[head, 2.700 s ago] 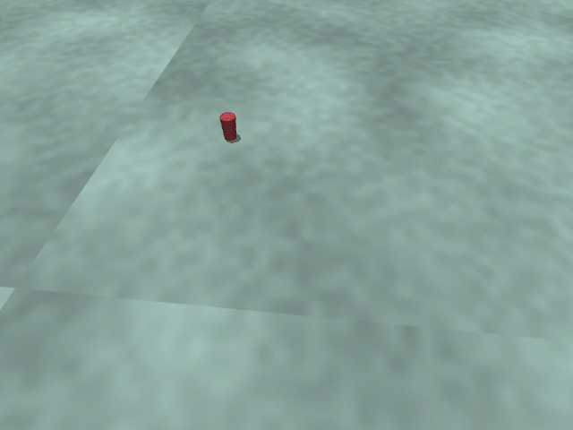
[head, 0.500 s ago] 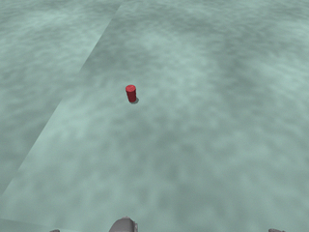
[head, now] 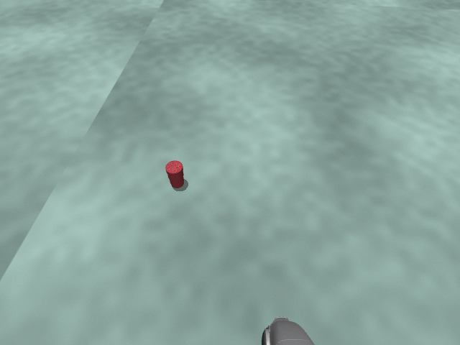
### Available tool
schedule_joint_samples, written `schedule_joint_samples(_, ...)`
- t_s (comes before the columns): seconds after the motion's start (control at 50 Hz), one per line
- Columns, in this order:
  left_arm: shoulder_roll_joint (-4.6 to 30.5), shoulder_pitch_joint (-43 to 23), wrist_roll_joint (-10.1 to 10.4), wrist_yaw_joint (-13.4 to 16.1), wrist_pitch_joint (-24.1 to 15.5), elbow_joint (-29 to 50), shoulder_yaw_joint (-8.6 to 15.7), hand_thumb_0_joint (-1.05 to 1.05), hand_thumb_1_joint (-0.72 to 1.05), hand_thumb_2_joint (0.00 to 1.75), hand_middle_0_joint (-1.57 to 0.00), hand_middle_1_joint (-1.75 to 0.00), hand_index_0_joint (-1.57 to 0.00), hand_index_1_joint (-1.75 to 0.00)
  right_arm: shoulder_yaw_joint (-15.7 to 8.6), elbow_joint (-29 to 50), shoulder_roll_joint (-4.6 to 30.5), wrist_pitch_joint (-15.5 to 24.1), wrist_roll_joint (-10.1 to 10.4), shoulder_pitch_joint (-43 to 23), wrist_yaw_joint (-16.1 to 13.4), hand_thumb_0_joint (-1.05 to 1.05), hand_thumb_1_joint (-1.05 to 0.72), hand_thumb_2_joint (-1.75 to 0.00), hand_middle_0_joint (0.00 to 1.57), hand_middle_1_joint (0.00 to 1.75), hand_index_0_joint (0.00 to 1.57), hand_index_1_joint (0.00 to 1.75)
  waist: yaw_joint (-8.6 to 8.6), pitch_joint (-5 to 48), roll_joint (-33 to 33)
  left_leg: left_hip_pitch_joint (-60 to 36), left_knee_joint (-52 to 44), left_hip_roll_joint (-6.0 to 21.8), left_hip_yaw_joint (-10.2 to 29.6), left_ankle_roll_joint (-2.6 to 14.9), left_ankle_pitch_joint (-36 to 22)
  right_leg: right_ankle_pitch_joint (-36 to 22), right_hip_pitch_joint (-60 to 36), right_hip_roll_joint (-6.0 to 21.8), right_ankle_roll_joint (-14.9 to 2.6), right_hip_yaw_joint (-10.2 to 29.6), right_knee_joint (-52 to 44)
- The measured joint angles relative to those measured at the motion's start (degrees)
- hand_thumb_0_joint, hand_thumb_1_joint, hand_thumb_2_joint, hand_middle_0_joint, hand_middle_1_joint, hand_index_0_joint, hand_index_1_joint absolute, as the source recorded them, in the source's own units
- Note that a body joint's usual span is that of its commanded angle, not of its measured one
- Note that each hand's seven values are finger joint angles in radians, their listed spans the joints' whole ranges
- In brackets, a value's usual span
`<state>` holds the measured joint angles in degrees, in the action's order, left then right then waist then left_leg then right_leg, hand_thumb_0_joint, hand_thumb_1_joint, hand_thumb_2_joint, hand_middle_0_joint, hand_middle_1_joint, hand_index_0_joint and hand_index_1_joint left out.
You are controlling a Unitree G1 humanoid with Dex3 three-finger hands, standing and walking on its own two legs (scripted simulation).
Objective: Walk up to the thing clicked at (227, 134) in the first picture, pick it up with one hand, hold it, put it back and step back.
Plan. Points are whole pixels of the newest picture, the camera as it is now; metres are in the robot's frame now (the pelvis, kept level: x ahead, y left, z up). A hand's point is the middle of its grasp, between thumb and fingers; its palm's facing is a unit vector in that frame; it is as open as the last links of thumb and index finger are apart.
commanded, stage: walk up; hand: left
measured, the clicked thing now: (175, 175) +1.00 +0.24 -0.70
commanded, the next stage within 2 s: none
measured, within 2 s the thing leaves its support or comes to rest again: neither
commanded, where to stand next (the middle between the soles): +0.68 -0.01 m, yaw +2 degrees
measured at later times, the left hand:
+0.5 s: hand (97, 308) +0.23 +0.27 -0.15, palm faces +0.02 -0.93 -0.37, open 7.4 cm
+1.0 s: hand (130, 199) +0.48 +0.24 -0.13, palm faces -0.02 -0.91 -0.42, open 7.4 cm
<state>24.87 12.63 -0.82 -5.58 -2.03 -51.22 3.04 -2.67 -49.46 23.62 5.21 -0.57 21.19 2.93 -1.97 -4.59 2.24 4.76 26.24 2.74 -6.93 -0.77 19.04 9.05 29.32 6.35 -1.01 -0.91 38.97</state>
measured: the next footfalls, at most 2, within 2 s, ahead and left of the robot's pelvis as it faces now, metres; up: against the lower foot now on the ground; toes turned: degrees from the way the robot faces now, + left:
right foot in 0.08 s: +0.20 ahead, -0.15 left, +0.00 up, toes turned -5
left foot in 0.50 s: +0.37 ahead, +0.12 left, +0.00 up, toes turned +7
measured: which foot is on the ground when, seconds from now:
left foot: down 0.00-0.10, up 0.12-0.48, down 0.50-0.96, up 0.98-1.00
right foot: up 0.00-0.06, down 0.08-0.54, up 0.56-0.92, down 0.94-1.00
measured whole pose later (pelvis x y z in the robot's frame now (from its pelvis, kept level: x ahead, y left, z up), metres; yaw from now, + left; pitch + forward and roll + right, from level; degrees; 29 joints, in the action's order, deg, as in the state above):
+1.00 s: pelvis +0.40 -0.04 -0.02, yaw +1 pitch -3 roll +0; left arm 23.9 14.6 -1.0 -3.2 -5.0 -50.5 3.6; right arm -3.0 -50.3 25.3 2.2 -0.8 19.5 2.1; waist -0.7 -4.7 -2.2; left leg 15.4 52.1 3.7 -0.5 1.6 26.6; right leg 13.5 21.3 3.1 -0.1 -3.2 37.6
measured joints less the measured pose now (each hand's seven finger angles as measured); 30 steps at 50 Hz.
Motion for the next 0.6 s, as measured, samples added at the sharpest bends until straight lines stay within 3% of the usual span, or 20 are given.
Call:
schedule_joint_samples(0.06, -0.2, -0.6, -0.1, -0.1, -0.6, 0.2, 0.3, 0.01, 0.91, 0.9, -0.2, -0.3, -0.21, -0.3, -0.2, -0.5, 0.8, -0.8, -0.1, 1.0, -0.2, 0.01, -0.9, -0.9, 0.21, 0.3, 0.21, 0.3, -0.21, 0.8, -1.2, -1.3, 3.8, 0.9, 0.3, -1.09, 5.0, -0.9, -4.2, -1.0, -0.62, -1.3, -4.9)
schedule_joint_samples(0.1, -0.9, -1.5, -0.3, 0.5, -1.7, 0.5, 0.8, 0.01, 0.91, 0.9, -0.2, -0.3, -0.21, -0.3, -0.5, -1.0, 1.4, -1.4, -0.1, 0.5, -0.7, 0.01, -0.9, -0.9, 0.21, 0.3, 0.21, 0.3, 0.01, 0.3, -3.8, 1.1, 13.5, 3.7, 1.9, 0.73, 8.2, 0.7, -5.6, -3.1, -0.09, -2.8, -2.9)
schedule_joint_samples(0.16, -2.0, -1.6, 0.4, 1.5, -2.8, 1.7, 0.3, 0.01, 0.91, 0.9, -0.2, -0.3, -0.21, -0.3, -0.1, -2.0, 1.1, -2.5, 0.1, -1.9, -1.1, 0.01, -0.9, -0.9, 0.21, 0.3, 0.21, 0.3, 1.23, -0.6, -4.4, 9.9, 33.2, 1.1, 6.8, 2.36, 7.7, 4.3, -7.5, -3.3, -0.37, -3.1, -0.8)
schedule_joint_samples(0.2, -3.0, -0.8, 0.8, 2.0, -2.9, 2.0, -0.3, 0.01, 0.91, 0.9, -0.2, -0.3, -0.21, -0.3, -0.1, -2.1, 1.5, -2.6, 0.6, -3.4, -1.0, 0.01, -0.9, -0.9, 0.21, 0.3, 0.21, 0.3, 1.9, -0.7, -5.2, 14.9, 37.7, 0.4, 7.7, 2.68, 4.3, 4.3, -10.3, -3.7, -0.43, -3.2, -3.6)
schedule_joint_samples(0.26, -3.6, 1.2, 0.6, 2.3, -2.9, 2.0, -0.8, 0.0, 0.9, 0.89, -0.2, -0.3, -0.21, -0.3, -0.3, -1.5, 1.8, -2.3, 0.4, -4.8, -0.3, 0.01, -0.9, -0.9, 0.21, 0.3, 0.21, 0.3, 2.49, -0.1, -6.0, 20.6, 35.2, 1.1, 7.8, 2.19, -0.1, 4.0, -14.2, -4.4, -0.73, -3.6, -8.2)
schedule_joint_samples(0.36, -2.7, 4.5, -0.1, 2.3, -2.9, 2.2, -0.5, 0.01, 0.9, 0.89, -0.2, -0.3, -0.21, -0.3, -0.8, -1.2, 1.4, -2.4, -0.7, -5.7, 1.0, 0.01, -0.9, -0.9, 0.2, 0.3, 0.2, 0.3, 3.45, 0.7, -5.5, 24.5, 21.6, 2.7, 6.6, 0.59, -4.1, 5.7, -18.9, -5.1, -1.06, -4.6, -11.9)
schedule_joint_samples(0.48, -0.4, 7.6, 0.0, 2.3, -2.2, 2.1, -0.1, 0.01, 0.9, 0.9, -0.2, -0.3, -0.21, -0.3, -1.1, -1.6, 0.7, -2.2, -1.0, -6.5, 1.6, 0.01, -0.9, -0.9, 0.2, 0.3, 0.2, 0.3, 4.76, 0.8, -3.6, 21.2, 8.5, 2.5, 4.8, 1.28, -9.1, 12.2, -22.6, -4.9, 0.65, -5.4, -9.1)
schedule_joint_samples(0.52, 0.4, 8.4, 0.0, 2.5, -1.7, 1.7, -0.2, 0.01, 0.9, 0.9, -0.2, -0.3, -0.21, -0.3, -1.2, -1.4, 0.5, -1.3, -1.1, -6.7, 1.4, 0.01, -0.9, -0.9, 0.2, 0.3, 0.21, 0.3, 4.53, 0.8, -1.9, 18.8, 6.8, 0.9, 3.9, 1.73, -11.3, 16.2, -22.6, -3.4, 1.01, -5.2, -4.6)
schedule_joint_samples(0.54, 0.6, 8.3, 0.2, 2.8, -1.3, 1.2, -0.1, 0.01, 0.9, 0.9, -0.2, -0.3, -0.21, -0.3, -1.3, -1.1, 0.2, -0.8, -1.4, -7.2, 1.1, 0.01, -0.9, -0.9, 0.2, 0.3, 0.21, 0.3, 4.5, 0.3, -0.6, 18.5, 8.5, 0.0, 2.9, 1.83, -10.2, 17.2, -20.9, -2.0, 0.27, -4.3, 0.7)
schedule_joint_samples(0.6, 0.3, 7.1, 0.5, 3.5, -0.1, -0.3, -0.7, 0.01, 0.91, 0.9, -0.2, -0.3, -0.21, -0.3, -1.1, 0.8, -0.5, 0.1, -0.5, -7.4, 0.5, 0.01, -0.9, -0.9, 0.21, 0.3, 0.21, 0.3, 3.09, -0.7, -0.1, 16.9, 10.4, -0.2, 2.7, 2.32, -6.5, 18.2, -12.7, -4.0, -1.29, 0.4, 19.2)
